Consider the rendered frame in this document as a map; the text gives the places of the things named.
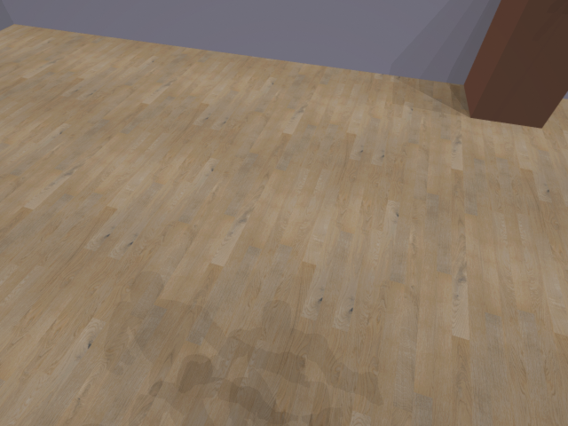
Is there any cabinet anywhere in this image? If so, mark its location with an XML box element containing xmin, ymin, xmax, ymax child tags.
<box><xmin>464</xmin><ymin>0</ymin><xmax>568</xmax><ymax>129</ymax></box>

